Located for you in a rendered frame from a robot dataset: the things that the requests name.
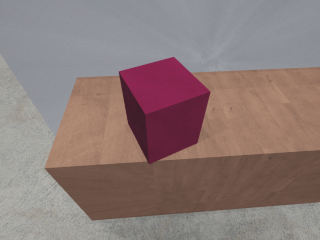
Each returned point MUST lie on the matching carton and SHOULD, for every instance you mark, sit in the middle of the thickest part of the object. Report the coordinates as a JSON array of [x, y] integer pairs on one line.
[[165, 107]]

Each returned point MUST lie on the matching pedestal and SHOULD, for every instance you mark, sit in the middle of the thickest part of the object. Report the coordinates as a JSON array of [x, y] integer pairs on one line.
[[259, 146]]

